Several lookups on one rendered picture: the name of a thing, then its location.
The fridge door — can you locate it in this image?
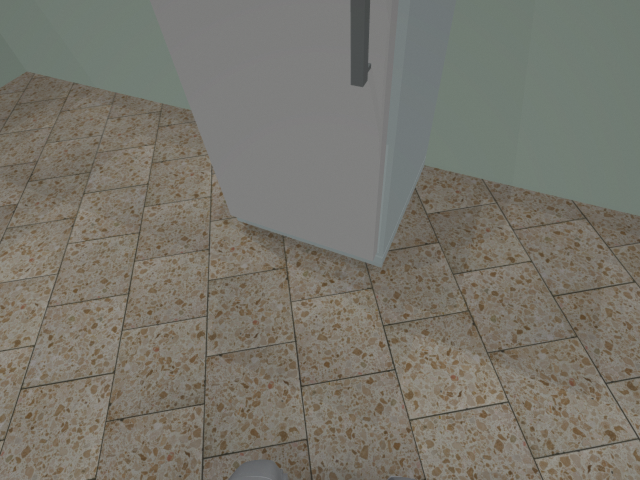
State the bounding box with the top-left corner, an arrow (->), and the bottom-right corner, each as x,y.
150,0 -> 399,261

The handle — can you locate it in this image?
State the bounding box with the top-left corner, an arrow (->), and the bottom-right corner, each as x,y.
351,0 -> 371,87

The left robot thigh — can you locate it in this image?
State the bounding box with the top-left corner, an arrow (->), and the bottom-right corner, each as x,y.
228,459 -> 288,480

